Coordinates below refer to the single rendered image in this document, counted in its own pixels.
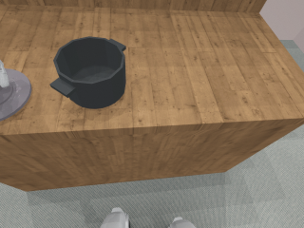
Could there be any table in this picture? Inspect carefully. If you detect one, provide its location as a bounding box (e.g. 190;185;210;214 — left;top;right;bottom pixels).
0;0;304;192

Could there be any right robot shin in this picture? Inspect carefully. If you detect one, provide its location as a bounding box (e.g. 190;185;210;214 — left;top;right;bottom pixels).
173;217;182;222

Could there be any robot shin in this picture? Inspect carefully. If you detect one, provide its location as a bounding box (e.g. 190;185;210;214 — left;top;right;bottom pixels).
173;217;182;222
111;207;123;213

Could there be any lid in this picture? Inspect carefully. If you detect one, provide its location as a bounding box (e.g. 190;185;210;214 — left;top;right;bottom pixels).
0;68;32;122

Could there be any pot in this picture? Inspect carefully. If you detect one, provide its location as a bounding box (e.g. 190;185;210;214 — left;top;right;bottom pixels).
49;36;126;109

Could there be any left robot shin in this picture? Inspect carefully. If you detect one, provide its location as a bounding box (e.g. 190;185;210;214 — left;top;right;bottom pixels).
111;207;123;213

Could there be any robot left hand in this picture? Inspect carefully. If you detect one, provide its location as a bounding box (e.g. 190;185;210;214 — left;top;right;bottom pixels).
0;60;10;87

